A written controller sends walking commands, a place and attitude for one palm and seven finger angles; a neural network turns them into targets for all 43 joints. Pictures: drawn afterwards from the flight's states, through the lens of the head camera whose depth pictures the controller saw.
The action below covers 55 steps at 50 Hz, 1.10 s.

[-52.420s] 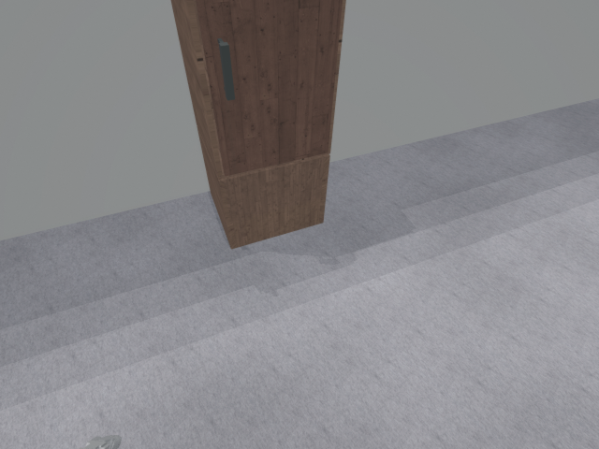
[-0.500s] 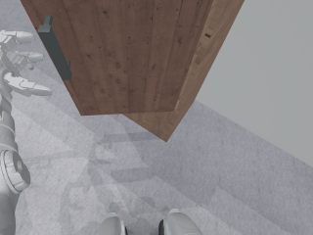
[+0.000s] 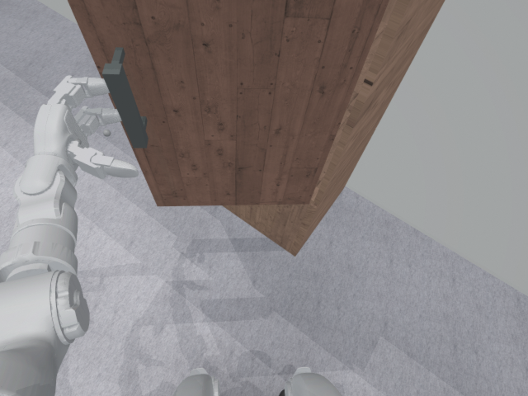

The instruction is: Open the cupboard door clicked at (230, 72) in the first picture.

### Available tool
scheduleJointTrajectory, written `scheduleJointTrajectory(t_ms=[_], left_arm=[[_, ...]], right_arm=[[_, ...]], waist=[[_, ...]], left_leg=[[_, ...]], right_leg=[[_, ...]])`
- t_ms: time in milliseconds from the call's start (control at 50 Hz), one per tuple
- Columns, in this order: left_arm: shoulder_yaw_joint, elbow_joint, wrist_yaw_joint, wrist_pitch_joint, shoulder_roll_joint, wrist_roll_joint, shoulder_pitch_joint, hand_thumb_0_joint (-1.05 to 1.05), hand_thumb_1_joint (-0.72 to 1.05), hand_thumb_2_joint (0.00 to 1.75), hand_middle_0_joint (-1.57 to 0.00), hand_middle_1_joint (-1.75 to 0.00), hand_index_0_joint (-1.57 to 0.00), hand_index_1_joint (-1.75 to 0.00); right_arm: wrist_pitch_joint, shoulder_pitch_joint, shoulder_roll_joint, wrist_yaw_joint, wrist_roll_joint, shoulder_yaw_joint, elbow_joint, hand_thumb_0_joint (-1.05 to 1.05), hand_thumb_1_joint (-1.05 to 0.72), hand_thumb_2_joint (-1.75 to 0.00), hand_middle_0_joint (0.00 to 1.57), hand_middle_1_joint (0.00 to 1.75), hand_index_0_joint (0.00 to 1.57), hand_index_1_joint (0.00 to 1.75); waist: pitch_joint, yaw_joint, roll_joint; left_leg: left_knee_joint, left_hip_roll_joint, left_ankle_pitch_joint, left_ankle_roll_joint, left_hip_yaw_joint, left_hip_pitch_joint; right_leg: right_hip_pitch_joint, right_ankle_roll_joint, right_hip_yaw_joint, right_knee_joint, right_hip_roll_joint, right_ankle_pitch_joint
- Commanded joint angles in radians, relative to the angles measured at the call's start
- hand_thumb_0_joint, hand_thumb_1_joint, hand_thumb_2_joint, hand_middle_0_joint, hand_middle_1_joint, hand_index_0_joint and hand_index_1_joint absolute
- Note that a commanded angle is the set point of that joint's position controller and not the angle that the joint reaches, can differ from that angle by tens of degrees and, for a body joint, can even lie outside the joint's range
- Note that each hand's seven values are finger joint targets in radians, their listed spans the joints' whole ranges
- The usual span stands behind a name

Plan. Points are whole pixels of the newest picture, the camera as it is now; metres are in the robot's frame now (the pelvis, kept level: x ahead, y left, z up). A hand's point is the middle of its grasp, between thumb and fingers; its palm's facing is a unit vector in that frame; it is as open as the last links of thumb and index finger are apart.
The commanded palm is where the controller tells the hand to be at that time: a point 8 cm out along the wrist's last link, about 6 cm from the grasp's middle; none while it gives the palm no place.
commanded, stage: slide the fingers in behind the handle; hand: left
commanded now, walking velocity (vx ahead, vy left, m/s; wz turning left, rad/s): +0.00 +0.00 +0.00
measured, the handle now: (130, 101) +0.55 +0.19 +0.09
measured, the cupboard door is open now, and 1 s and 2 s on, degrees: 39 40 41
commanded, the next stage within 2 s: close the thumb around the handle in 1.18 s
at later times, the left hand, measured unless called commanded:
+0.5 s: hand (131, 129) +0.48 +0.18 +0.09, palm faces +0.01 -1.00 +0.00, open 14.0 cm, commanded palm +0.46 +0.23 +0.09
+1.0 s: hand (140, 130) +0.48 +0.17 +0.09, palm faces +0.02 -1.00 +0.01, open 14.0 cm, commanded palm +0.46 +0.21 +0.09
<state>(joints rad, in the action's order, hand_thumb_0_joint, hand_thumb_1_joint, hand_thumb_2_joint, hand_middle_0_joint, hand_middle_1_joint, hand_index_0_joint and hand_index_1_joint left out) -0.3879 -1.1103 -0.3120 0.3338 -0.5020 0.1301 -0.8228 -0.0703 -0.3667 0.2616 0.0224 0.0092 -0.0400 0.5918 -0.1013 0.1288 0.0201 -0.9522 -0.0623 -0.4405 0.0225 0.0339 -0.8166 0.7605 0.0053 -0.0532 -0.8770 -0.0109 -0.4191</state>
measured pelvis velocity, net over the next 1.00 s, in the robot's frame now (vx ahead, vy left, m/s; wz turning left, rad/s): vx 0.00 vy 0.00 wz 0.00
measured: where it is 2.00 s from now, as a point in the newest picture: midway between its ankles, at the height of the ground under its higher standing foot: outside the picture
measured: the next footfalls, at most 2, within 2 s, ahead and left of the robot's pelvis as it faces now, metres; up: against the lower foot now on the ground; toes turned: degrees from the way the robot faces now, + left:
none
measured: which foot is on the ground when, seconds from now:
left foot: down 0.00-1.00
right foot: down 0.00-1.00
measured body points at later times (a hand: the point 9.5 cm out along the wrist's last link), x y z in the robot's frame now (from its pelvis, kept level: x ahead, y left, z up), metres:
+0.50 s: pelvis -0.01 -0.01 +0.00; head +0.09 +0.00 +0.44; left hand +0.48 +0.23 +0.10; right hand +0.00 -0.28 -0.11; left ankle +0.01 +0.10 -0.69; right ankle +0.00 -0.13 -0.69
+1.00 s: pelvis +0.00 +0.00 +0.00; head +0.09 +0.01 +0.44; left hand +0.48 +0.22 +0.09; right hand +0.02 -0.27 -0.12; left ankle +0.01 +0.10 -0.69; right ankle +0.00 -0.13 -0.69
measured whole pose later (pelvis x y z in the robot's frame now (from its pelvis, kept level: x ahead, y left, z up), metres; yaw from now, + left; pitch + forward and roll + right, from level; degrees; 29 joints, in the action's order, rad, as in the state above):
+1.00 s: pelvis +0.00 +0.00 +0.00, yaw +0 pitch +17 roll -2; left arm -0.33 -1.10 -0.19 0.37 -0.40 0.12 -0.84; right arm -0.05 -0.39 0.26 0.01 0.00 -0.02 0.63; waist -0.11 0.13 0.03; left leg -0.95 -0.06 -0.43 0.02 0.03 -0.82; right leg 0.77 0.00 -0.05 -0.89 -0.01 -0.42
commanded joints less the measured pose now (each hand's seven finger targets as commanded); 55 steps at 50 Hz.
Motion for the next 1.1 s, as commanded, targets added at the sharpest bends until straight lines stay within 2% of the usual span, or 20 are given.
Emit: scheduleJointTrajectory(t_ms=[0,60,100,180,240,280,380,400,460,540,680,720,760,780,840,940,960,1000,1020,1080], left_arm=[[-0.021,0.223,0.006,0.084,-0.249,0.014,-0.480,0.00,-0.50,0.30,-0.30,-1.20,-0.30,-1.20],[-0.006,0.226,0.008,0.092,-0.218,0.020,-0.484,0.00,-0.50,0.30,-0.30,-1.20,-0.30,-1.20],[-0.032,0.210,0.010,0.089,-0.248,0.019,-0.464,0.00,-0.50,0.30,-0.30,-1.20,-0.30,-1.20],[0.013,0.184,0.018,0.073,-0.200,0.014,-0.486,0.00,-0.50,0.30,-0.30,-1.20,-0.30,-1.20],[0.015,0.170,0.033,0.066,-0.201,0.007,-0.484,0.00,-0.50,0.30,-0.30,-1.20,-0.30,-1.20],[-0.009,0.205,0.040,0.083,-0.225,0.007,-0.508,0.00,-0.50,0.30,-0.30,-1.20,-0.30,-1.20],[-0.020,0.201,0.054,0.099,-0.225,0.007,-0.486,0.00,-0.50,0.30,-0.30,-1.20,-0.30,-1.20],[-0.032,0.186,0.056,0.095,-0.236,0.003,-0.456,0.00,-0.50,0.30,-0.30,-1.20,-0.30,-1.20],[-0.019,0.178,0.064,0.087,-0.228,-0.004,-0.471,0.00,-0.50,0.30,-0.30,-1.20,-0.30,-1.20],[-0.015,0.172,0.066,0.080,-0.223,-0.004,-0.463,0.00,-0.50,0.30,-0.30,-1.20,-0.30,-1.20],[0.016,0.222,0.063,0.106,-0.162,0.011,-0.479,0.00,-0.50,0.30,-0.30,-1.20,-0.30,-1.20],[0.047,0.192,0.067,0.098,-0.121,0.012,-0.462,0.00,-0.50,0.30,-0.30,-1.20,-0.30,-1.20],[0.045,0.197,0.077,0.101,-0.126,0.010,-0.501,0.00,-0.50,0.30,-0.30,-1.20,-0.30,-1.20],[0.039,0.213,0.083,0.104,-0.139,0.003,-0.513,0.00,-0.50,0.30,-0.30,-1.20,-0.30,-1.20],[0.066,0.229,0.089,0.106,-0.096,-0.001,-0.482,0.00,-0.50,0.30,-0.30,-1.20,-0.30,-1.20],[0.051,0.215,0.115,0.098,-0.091,0.003,-0.467,0.00,-0.50,0.30,-0.30,-1.20,-0.30,-1.20],[0.024,0.229,0.123,0.106,-0.126,0.001,-0.483,0.00,-0.50,0.30,-0.30,-1.20,-0.30,-1.20],[0.039,0.221,0.127,0.109,-0.111,-0.012,-0.468,0.00,-0.50,0.30,-0.30,-1.20,-0.30,-1.20],[0.070,0.238,0.124,0.111,-0.072,-0.013,-0.460,0.00,-0.50,0.30,-0.30,-1.20,-0.30,-1.20],[0.064,0.262,0.126,0.120,-0.067,-0.002,-0.450,0.00,-0.50,0.30,-0.30,-1.20,-0.30,-1.20]], right_arm=[[0.022,-0.155,0.183,0.012,0.000,0.069,-0.042,0.00,-0.90,-0.90,0.20,0.30,0.20,0.30],[0.029,-0.158,0.179,0.012,-0.003,0.070,-0.036,0.00,-0.90,-0.90,0.20,0.30,0.20,0.30],[0.028,-0.158,0.184,0.010,-0.002,0.071,-0.032,0.00,-0.90,-0.90,0.20,0.30,0.20,0.30],[0.029,-0.155,0.180,0.009,0.001,0.069,-0.029,0.00,-0.90,-0.90,0.20,0.30,0.20,0.30],[0.031,-0.161,0.181,0.010,0.000,0.070,-0.031,0.00,-0.90,-0.90,0.20,0.30,0.20,0.30],[0.036,-0.167,0.182,0.009,-0.003,0.072,-0.027,0.00,-0.90,-0.90,0.20,0.30,0.20,0.30],[0.038,-0.168,0.178,0.006,-0.003,0.072,-0.030,0.00,-0.90,-0.90,0.20,0.30,0.20,0.30],[0.037,-0.168,0.178,0.006,-0.002,0.072,-0.032,0.00,-0.90,-0.90,0.20,0.30,0.20,0.30],[0.038,-0.168,0.176,0.007,-0.002,0.070,-0.034,0.00,-0.90,-0.90,0.20,0.30,0.20,0.30],[0.038,-0.168,0.176,0.008,0.000,0.072,-0.036,0.00,-0.90,-0.90,0.20,0.30,0.20,0.30],[0.048,-0.170,0.172,0.001,-0.003,0.078,-0.027,0.00,-0.90,-0.90,0.20,0.30,0.20,0.30],[0.047,-0.164,0.170,-0.002,-0.003,0.075,-0.025,0.00,-0.90,-0.90,0.20,0.30,0.20,0.30],[0.049,-0.167,0.173,0.000,-0.004,0.077,-0.019,0.00,-0.90,-0.90,0.20,0.30,0.20,0.30],[0.048,-0.166,0.174,-0.001,-0.004,0.080,-0.017,0.00,-0.90,-0.90,0.20,0.30,0.20,0.30],[0.049,-0.161,0.169,-0.005,-0.004,0.082,-0.019,0.00,-0.90,-0.90,0.20,0.30,0.20,0.30],[0.044,-0.158,0.168,-0.011,-0.005,0.082,-0.020,0.00,-0.90,-0.90,0.20,0.30,0.20,0.30],[0.045,-0.165,0.172,-0.009,-0.008,0.081,-0.018,0.00,-0.90,-0.90,0.20,0.30,0.20,0.30],[0.043,-0.162,0.167,-0.011,-0.006,0.082,-0.019,0.00,-0.90,-0.90,0.20,0.30,0.20,0.30],[0.042,-0.156,0.163,-0.013,-0.006,0.083,-0.025,0.00,-0.90,-0.90,0.20,0.30,0.20,0.30],[0.043,-0.157,0.164,-0.016,-0.007,0.087,-0.022,0.00,-0.90,-0.90,0.20,0.30,0.20,0.30]], waist=[[-0.432,0.024,0.122],[-0.437,0.027,0.133],[-0.448,0.015,0.109],[-0.402,0.033,0.106],[-0.390,0.037,0.062],[-0.437,0.025,0.100],[-0.441,0.020,0.073],[-0.432,0.009,0.069],[-0.391,0.020,0.068],[-0.397,0.020,0.057],[-0.456,0.020,0.097],[-0.409,0.030,0.072],[-0.393,0.039,0.068],[-0.417,0.033,0.088],[-0.444,0.024,0.114],[-0.428,0.018,0.085],[-0.434,0.015,0.076],[-0.431,0.013,0.066],[-0.435,0.018,0.082],[-0.458,0.012,0.081]], left_leg=[[0.092,0.028,0.447,-0.001,-0.075,0.396],[0.083,0.030,0.455,0.000,-0.076,0.405],[0.089,0.030,0.440,-0.001,-0.074,0.387],[0.096,0.034,0.379,0.004,-0.067,0.349],[0.102,0.037,0.334,0.010,-0.063,0.309],[0.096,0.039,0.358,0.008,-0.064,0.336],[0.099,0.042,0.345,0.011,-0.054,0.307],[0.098,0.044,0.338,0.011,-0.049,0.289],[0.104,0.047,0.300,0.015,-0.043,0.263],[0.107,0.047,0.287,0.016,-0.037,0.249],[0.098,0.044,0.363,0.009,-0.049,0.337],[0.101,0.041,0.339,0.008,-0.052,0.323],[0.100,0.042,0.327,0.010,-0.057,0.318],[0.101,0.041,0.340,0.008,-0.057,0.333],[0.097,0.038,0.386,0.000,-0.066,0.385],[0.099,0.037,0.412,-0.002,-0.065,0.375],[0.095,0.038,0.426,0.000,-0.070,0.374],[0.098,0.037,0.434,-0.002,-0.069,0.373],[0.098,0.038,0.437,-0.002,-0.064,0.385],[0.095,0.034,0.482,-0.006,-0.070,0.419]], right_leg=[[-0.080,-0.024,0.009,0.075,-0.044,0.359],[-0.069,-0.027,0.009,0.073,-0.045,0.357],[-0.094,-0.025,0.010,0.075,-0.044,0.360],[-0.078,-0.022,0.013,0.085,-0.041,0.328],[-0.098,-0.019,0.020,0.094,-0.040,0.310],[-0.111,-0.022,0.023,0.086,-0.041,0.329],[-0.145,-0.019,0.028,0.087,-0.041,0.341],[-0.156,-0.020,0.031,0.089,-0.041,0.342],[-0.151,-0.020,0.033,0.097,-0.039,0.317],[-0.169,-0.017,0.042,0.105,-0.038,0.320],[-0.139,-0.022,0.029,0.089,-0.042,0.360],[-0.111,-0.021,0.023,0.094,-0.042,0.332],[-0.100,-0.023,0.021,0.093,-0.043,0.318],[-0.103,-0.021,0.023,0.090,-0.041,0.327],[-0.076,-0.027,0.013,0.081,-0.041,0.334],[-0.090,-0.024,0.009,0.079,-0.043,0.356],[-0.100,-0.027,0.008,0.071,-0.043,0.365],[-0.105,-0.026,0.009,0.071,-0.042,0.375],[-0.098,-0.024,0.010,0.074,-0.041,0.377],[-0.099,-0.026,0.006,0.071,-0.044,0.395]])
